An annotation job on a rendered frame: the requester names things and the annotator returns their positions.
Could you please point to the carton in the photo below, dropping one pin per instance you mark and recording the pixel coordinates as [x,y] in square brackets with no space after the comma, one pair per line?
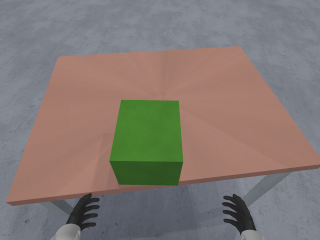
[147,144]

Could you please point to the robot left forearm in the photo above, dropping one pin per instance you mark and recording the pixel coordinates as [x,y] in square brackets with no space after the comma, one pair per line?
[68,232]

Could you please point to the table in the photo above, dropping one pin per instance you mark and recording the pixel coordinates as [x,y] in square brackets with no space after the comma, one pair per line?
[232,124]

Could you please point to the left robot hand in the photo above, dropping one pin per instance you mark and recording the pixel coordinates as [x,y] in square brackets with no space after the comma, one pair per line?
[77,216]

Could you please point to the robot right forearm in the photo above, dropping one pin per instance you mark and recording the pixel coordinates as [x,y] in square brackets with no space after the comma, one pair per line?
[251,235]

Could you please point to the right robot hand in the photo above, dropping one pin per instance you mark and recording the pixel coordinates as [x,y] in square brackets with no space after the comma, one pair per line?
[242,215]

